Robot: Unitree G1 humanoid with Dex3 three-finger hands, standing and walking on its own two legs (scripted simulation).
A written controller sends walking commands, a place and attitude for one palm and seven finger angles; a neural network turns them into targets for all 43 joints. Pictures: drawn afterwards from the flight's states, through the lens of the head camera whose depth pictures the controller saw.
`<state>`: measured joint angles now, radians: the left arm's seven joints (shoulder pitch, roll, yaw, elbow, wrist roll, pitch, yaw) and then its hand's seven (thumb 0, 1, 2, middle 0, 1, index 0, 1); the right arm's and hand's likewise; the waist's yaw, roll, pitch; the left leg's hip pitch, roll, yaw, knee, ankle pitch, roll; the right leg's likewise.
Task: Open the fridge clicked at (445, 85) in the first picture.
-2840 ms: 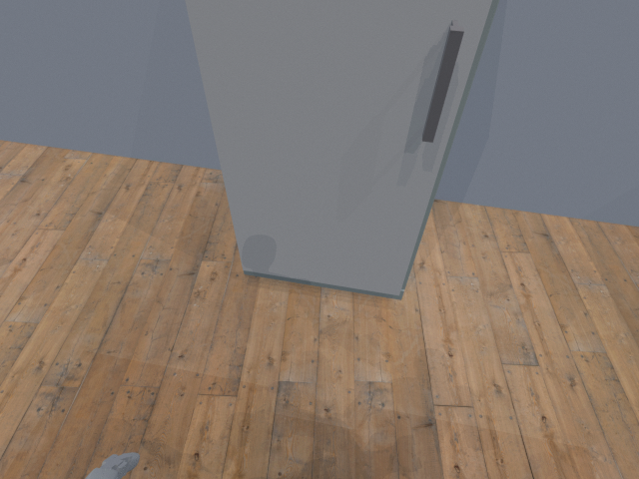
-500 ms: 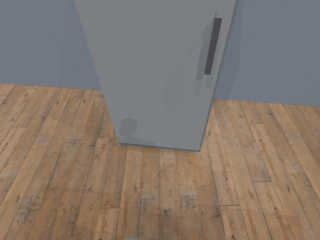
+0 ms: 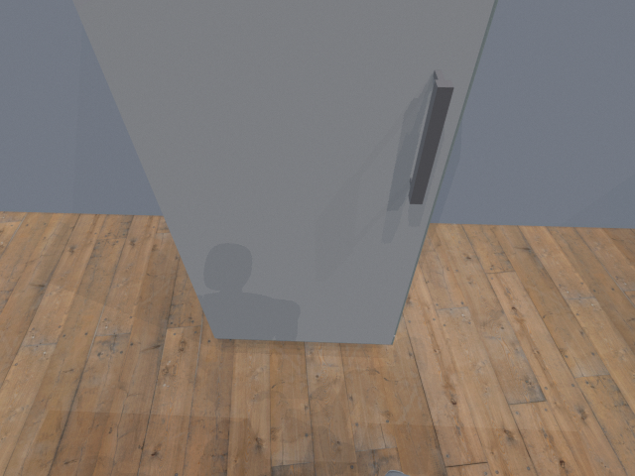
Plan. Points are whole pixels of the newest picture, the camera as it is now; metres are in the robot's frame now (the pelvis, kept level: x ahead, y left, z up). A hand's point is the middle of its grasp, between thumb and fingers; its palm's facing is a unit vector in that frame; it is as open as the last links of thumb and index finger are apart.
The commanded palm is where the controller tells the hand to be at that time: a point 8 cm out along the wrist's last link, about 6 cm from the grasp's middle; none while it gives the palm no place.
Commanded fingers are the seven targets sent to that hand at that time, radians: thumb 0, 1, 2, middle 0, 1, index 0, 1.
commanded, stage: take the last steps up to it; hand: right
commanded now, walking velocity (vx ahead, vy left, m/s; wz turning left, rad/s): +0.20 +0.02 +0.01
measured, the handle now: (425, 142) +0.61 -0.16 +0.11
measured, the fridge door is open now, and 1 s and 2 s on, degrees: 0 0 0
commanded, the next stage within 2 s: come to a stop and stand still in 0.10 s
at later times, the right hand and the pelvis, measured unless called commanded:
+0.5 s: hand out of the picture +0.17 -0.17 -0.18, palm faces +0.00 +0.97 -0.24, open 7.3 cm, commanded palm none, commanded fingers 0.00 -0.90 -0.90 0.20 0.30 0.20 0.30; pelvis +0.12 +0.02 -0.01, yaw +2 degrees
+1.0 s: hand out of the picture +0.10 -0.22 -0.18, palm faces +0.07 +0.98 -0.17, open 7.4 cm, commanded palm none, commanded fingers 0.00 -0.90 -0.90 0.20 0.30 0.20 0.30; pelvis +0.07 -0.03 +0.01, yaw +0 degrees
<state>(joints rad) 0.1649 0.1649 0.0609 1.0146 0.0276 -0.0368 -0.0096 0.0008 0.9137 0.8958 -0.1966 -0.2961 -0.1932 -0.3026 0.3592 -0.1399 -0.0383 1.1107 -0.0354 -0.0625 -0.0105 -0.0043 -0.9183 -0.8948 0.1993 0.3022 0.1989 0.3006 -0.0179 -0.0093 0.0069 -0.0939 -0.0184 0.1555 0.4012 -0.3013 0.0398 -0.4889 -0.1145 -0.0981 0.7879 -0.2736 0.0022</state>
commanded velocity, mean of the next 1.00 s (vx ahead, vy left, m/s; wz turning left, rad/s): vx -0.02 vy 0.01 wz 0.00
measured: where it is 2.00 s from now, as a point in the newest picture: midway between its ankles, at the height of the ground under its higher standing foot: outside the picture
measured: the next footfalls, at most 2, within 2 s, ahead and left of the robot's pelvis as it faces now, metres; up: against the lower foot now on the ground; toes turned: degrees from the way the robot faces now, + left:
right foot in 0.08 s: +0.16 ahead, -0.11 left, +0.00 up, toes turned -8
left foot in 0.44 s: +0.21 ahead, +0.13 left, +0.00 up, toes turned +7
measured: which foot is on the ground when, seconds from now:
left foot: down 0.00-0.10, up 0.12-0.42, down 0.44-0.84, up 0.86-1.00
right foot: up 0.00-0.06, down 0.08-0.48, up 0.50-0.82, down 0.84-1.00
